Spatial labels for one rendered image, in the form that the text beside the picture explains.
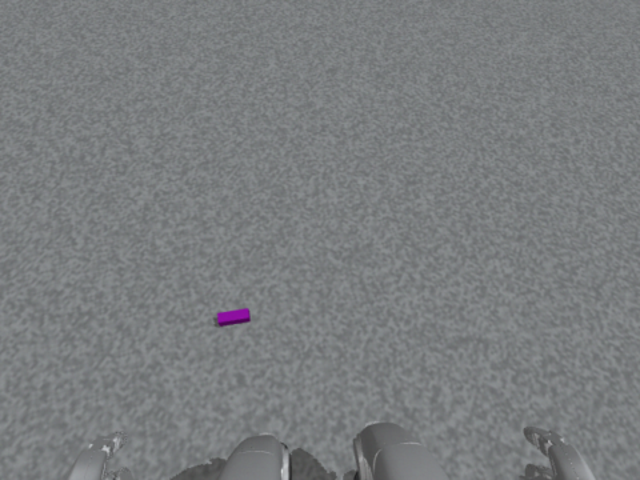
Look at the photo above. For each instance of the right robot hand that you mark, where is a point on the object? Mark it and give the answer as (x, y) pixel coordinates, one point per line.
(566, 462)

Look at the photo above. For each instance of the small box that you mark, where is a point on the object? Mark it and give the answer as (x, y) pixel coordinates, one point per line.
(233, 317)

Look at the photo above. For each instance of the left robot hand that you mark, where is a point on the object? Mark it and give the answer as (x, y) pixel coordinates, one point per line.
(91, 464)

